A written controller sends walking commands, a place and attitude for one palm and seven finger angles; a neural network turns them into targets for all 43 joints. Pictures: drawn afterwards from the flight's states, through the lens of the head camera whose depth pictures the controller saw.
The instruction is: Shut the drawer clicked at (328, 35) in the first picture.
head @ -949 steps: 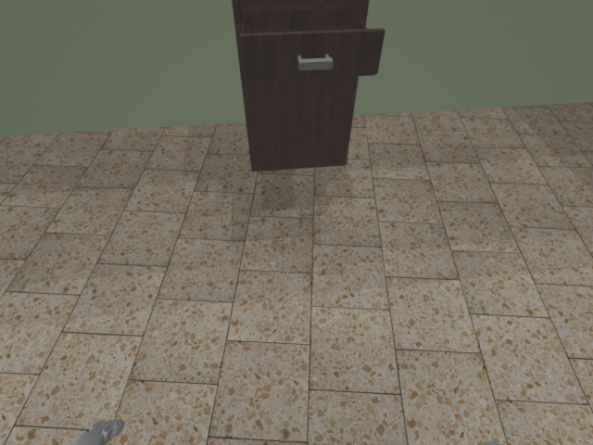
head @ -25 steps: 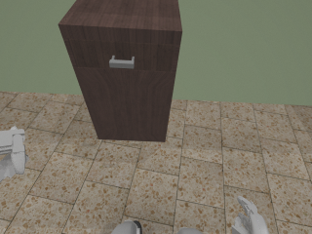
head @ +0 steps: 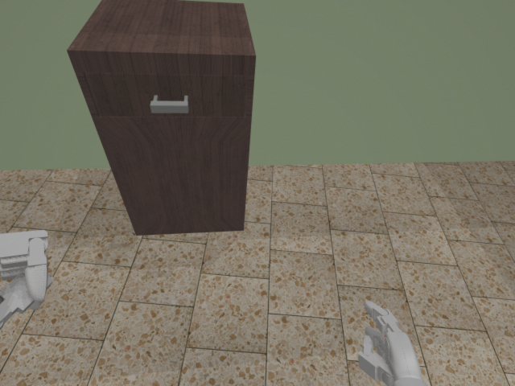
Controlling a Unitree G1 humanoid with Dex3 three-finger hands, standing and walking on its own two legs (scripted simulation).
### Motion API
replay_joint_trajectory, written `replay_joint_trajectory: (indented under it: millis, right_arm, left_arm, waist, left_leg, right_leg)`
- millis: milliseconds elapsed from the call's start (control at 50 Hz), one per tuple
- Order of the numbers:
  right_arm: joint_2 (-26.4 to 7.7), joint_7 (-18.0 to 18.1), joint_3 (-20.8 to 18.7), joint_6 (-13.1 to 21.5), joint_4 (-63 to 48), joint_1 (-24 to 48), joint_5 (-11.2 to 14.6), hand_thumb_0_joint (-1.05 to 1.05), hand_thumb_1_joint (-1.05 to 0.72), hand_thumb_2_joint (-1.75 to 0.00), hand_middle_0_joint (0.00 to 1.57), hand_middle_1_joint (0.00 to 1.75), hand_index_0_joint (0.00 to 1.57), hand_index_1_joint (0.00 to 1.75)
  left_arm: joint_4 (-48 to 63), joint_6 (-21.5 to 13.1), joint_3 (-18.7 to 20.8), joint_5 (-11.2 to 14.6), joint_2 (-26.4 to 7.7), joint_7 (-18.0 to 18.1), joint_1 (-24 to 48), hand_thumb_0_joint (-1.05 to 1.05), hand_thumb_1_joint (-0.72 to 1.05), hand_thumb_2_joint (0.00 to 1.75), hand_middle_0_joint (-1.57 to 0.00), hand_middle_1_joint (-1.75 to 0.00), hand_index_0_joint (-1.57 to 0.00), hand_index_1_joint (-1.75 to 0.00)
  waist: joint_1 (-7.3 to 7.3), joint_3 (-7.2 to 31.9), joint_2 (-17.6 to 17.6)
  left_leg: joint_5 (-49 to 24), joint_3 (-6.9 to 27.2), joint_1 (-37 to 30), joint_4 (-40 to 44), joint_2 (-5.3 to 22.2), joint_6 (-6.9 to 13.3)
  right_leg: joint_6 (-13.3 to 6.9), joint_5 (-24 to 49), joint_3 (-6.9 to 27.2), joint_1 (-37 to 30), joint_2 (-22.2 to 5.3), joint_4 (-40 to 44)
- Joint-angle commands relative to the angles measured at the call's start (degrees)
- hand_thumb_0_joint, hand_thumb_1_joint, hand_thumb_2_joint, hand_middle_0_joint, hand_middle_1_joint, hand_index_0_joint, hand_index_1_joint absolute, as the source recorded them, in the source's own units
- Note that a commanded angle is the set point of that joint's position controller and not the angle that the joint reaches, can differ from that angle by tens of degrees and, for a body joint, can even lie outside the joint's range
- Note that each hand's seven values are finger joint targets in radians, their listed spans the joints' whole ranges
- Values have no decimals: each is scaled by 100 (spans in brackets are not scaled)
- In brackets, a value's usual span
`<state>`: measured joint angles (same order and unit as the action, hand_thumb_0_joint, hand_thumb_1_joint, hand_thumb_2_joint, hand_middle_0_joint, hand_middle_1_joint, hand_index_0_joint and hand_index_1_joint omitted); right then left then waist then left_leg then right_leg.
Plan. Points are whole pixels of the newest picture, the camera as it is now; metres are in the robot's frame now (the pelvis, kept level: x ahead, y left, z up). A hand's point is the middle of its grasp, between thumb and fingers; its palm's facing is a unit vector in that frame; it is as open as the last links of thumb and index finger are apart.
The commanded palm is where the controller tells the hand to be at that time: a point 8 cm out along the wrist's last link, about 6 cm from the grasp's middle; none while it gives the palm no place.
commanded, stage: stop stepping back and stand still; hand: left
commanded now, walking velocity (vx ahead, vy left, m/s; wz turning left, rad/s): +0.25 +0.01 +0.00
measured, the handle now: (170, 102) +0.87 +0.26 -0.05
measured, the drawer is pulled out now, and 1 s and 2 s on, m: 0.00 0.00 0.00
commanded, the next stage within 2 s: let the arm hang, fingers relaxed in 0.44 s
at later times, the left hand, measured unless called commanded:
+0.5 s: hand (19, 317) +0.15 +0.23 +0.18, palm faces +0.36 -0.78 -0.52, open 3.3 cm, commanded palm +0.09 +0.28 +0.18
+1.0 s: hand out of the picture -0.06 +0.22 -0.17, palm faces +0.08 -0.97 -0.21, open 4.1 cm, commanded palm none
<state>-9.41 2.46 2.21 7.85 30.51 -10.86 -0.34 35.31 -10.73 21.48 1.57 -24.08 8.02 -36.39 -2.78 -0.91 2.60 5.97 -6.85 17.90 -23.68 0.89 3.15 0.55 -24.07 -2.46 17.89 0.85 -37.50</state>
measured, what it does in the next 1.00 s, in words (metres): steps on the spot: right foot, then left foot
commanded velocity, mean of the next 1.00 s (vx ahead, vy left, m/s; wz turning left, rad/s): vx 0.07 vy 0.00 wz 0.00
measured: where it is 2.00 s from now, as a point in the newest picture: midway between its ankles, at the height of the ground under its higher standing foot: outside the picture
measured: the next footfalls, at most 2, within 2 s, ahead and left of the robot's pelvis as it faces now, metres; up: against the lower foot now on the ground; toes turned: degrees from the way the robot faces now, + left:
right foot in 0.06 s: +0.04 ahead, -0.08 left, +0.00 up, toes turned -4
left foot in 0.30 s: +0.01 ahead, +0.14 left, +0.00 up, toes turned +4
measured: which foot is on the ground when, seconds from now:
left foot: down 0.00-0.06, up 0.08-0.28, down 0.30-0.52, up 0.54-0.74, down 0.76-1.00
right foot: up 0.00-0.04, down 0.06-1.00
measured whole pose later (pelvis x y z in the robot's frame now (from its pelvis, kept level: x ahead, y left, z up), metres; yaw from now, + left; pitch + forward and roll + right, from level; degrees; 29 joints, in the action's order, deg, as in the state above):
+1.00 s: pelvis -0.04 +0.02 +0.00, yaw +3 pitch +0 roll -1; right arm -10.6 0.5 0.0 -1.8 55.2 -17.7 -1.3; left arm -55.6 1.6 1.0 -1.0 -12.6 0.5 -19.9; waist 0.9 -3.0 0.6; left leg 13.9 -2.2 15.0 -29.2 2.3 0.2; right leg -1.7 -10.9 -7.9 13.9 -0.5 -25.2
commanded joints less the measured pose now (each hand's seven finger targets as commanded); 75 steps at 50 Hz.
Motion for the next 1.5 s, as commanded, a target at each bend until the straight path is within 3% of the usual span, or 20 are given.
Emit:
replay_joint_trajectory:
  millis: [0, 20, 40, 60, 160, 240, 260, 300, 360, 440, 460, 500, 520, 560, 600, 680, 760, 860, 1020, 1480]
  right_arm:
    - [-898, 143, -409, -35, -820, 619, -38, 0, -90, -90, 20, 30, 20, 30]
    - [-840, 165, -448, -94, -787, 575, -42, 0, -90, -90, 20, 30, 20, 30]
    - [-855, 184, -496, -145, -682, 467, -45, 0, -90, -90, 20, 30, 20, 30]
    - [-877, 192, -475, -159, -542, 413, -82, 0, -90, -90, 20, 30, 20, 30]
    - [-850, 294, -467, -47, -237, 174, -20, 0, -90, -90, 20, 30, 20, 30]
    - [-889, 429, -414, 247, -166, 183, -47, 0, -90, -90, 20, 30, 20, 30]
    - [-971, 436, -434, 307, -204, 126, -58, 0, -90, -90, 20, 30, 20, 30]
    - [-1064, 382, -446, 351, -312, 72, -49, 0, -90, -90, 20, 30, 20, 30]
    - [-848, 247, -435, 441, -197, 138, -69, 0, -90, -90, 20, 30, 20, 30]
    - [-899, 160, -414, 322, -240, 162, -4, 0, -90, -90, 20, 30, 20, 30]
    - [-895, 155, -429, 264, -249, 175, -15, 0, -90, -90, 20, 30, 20, 30]
    - [-832, 138, -489, 127, -309, 146, 17, 0, -90, -90, 20, 30, 20, 30]
    - [-1319, -371, -637, 26, 654, 330, 23, 0, -90, -90, 20, 30, 20, 30]
    - [-822, -351, -566, -413, 719, -389, 48, 0, -90, -90, 20, 30, 20, 30]
    - [-633, -407, -467, -657, 663, -573, 0, 0, -90, -90, 20, 30, 20, 30]
    - [-673, -347, -460, -869, 865, -536, -147, 0, -90, -90, 20, 30, 20, 30]
    - [-1033, -245, -412, -766, 1238, -320, -209, 0, -90, -90, 20, 30, 20, 30]
    - [-619, -170, -333, -821, 1790, -417, -160, 0, -90, -90, 20, 30, 20, 30]
    - [-743, -97, -372, -758, 2461, -853, -67, 0, -90, -90, 20, 30, 20, 30]
    - [-465, -58, -369, -703, 3270, -936, -77, 0, -90, -90, 20, 30, 20, 30]
  left_arm:
    - [1183, -293, 860, -33, -839, 205, -436, 0, 90, 90, -140, -160, -140, -160]
    - [1117, -306, 833, -11, -858, 202, -342, 0, 90, 90, -140, -160, -140, -160]
    - [1111, -312, 908, 15, -982, 199, -241, 0, 90, 90, -140, -160, -140, -160]
    - [1184, -333, 944, 83, -1058, 221, 125, 0, 90, 90, -140, -160, -140, -160]
    - [151, -344, 422, -9, -516, 207, 610, 0, 90, 90, -140, -160, -140, -160]
    - [538, -469, 242, -107, -507, 261, 921, 0, 90, 90, -140, -160, -140, -160]
    - [763, -507, 266, -106, -543, 269, 943, 0, 90, 90, -140, -160, -140, -160]
    - [1208, -605, 433, -166, -666, 296, 844, 0, 90, 90, -140, -160, -140, -160]
    - [1292, -587, 790, -169, -907, 250, 512, 0, 90, 90, -140, -160, -140, -160]
    - [912, -497, 796, -87, -753, 257, -139, 0, 90, 90, -140, -160, -140, -160]
    - [751, -492, 813, -79, -766, 239, -162, 0, 90, 90, -140, -160, -140, -160]
    - [324, -413, 889, -16, -822, 233, -199, 0, 90, 90, -140, -160, -140, -160]
    - [-3758, 612, -1264, -605, -8, -592, 661, 0, 90, 90, -140, -160, -140, -160]
    - [-3874, 960, -1255, -468, 406, -682, 804, 0, 90, 90, -132, -151, -132, -151]
    - [-4248, 1028, -1395, -423, 494, -660, 1279, 0, 90, 90, -124, -143, -124, -143]
    - [-5673, 1071, -1610, -365, 393, -690, 1640, 0, 90, 90, -108, -125, -108, -125]
    - [-6786, 1090, -1783, -288, 616, -750, 1807, 0, 90, 90, -92, -108, -92, -108]
    - [-8067, 1057, -1814, -240, 569, -717, 1751, 0, 90, 90, -72, -86, -72, -86]
    - [-9189, 975, -1946, -223, 578, -699, 1893, 0, 90, 90, -40, -52, -40, -52]
    - [-9908, 1020, -1940, -236, 835, -607, 2040, 0, 90, 90, -20, -30, -20, -30]
  waist:
    - [241, 213, -1167]
    - [237, 180, -283]
    - [251, 164, 786]
    - [271, -32, 1122]
    - [69, 136, 504]
    - [153, 144, 57]
    - [142, 131, -459]
    - [173, 127, -2011]
    - [175, -49, -1507]
    - [256, 174, -1142]
    - [233, 223, -675]
    - [196, 240, 1042]
    - [179, 157, 713]
    - [126, 462, 628]
    - [92, 467, 1297]
    - [98, 179, 1398]
    - [277, 47, -770]
    - [304, -4, -1747]
    - [248, 123, -342]
    - [287, -384, -464]
  left_leg:
    - [3610, 791, 1842, 907, 664, -190]
    - [2989, 486, 1432, -409, 242, -279]
    - [2146, 382, 1036, -2303, -38, -340]
    - [1697, 589, 1197, -3272, -33, -353]
    - [1366, 406, 31, -2597, 191, -227]
    - [1615, 132, -571, -247, 51, -53]
    - [1918, 610, -690, 333, 266, 90]
    - [2239, 2805, -852, 1094, 1685, 667]
    - [1668, 2471, -94, 1172, 1688, 709]
    - [1190, 1106, 634, 123, 1101, 228]
    - [1437, 863, 877, -358, 850, 91]
    - [2094, 364, 1442, -2350, -29, -240]
    - [2897, 686, 1950, -3331, 453, -280]
    - [2782, 727, 1014, -3362, 319, -327]
    - [2437, 387, 990, -2909, 152, -300]
    - [1599, 271, -100, -1307, -137, -268]
    - [445, 1566, -14, -28, 940, 190]
    - [1399, 991, 191, 177, 502, -116]
    - [528, 954, -454, 409, 636, -122]
    - [448, 888, -461, 793, 597, -117]
  right_leg:
    - [-238, -117, -151, -1817, 22, 938]
    - [-518, -818, 684, -1152, -409, 1885]
    - [-1043, -1963, 2420, 5, -1514, 2870]
    - [-1336, -1755, 3000, 447, -2144, 3254]
    - [-778, -1954, 1255, 1351, -1435, 2649]
    - [-613, -1206, 906, 478, -1101, 1882]
    - [-457, -827, 831, 423, -857, 1213]
    - [-21, -187, -73, 1136, -71, -761]
    - [-61, -279, 90, 783, -228, -1321]
    - [-38, 552, -264, -1014, -78, 819]
    - [-137, 629, 123, -1311, -251, 1269]
    - [-871, 211, 2697, -1034, -1759, 2444]
    - [-1104, 3157, 2022, -609, -2701, 1538]
    - [-1144, 2146, 1421, -13, -1938, 1383]
    - [-1113, 2712, 705, -358, -1563, 1177]
    - [-734, 2558, 485, -77, -1219, 1253]
    - [-102, 763, 200, 13, -551, 1050]
    - [-347, 583, 452, -519, -687, 1720]
    - [-329, 1336, 186, -773, -747, 1862]
    - [-215, 1387, 197, -701, -740, 1759]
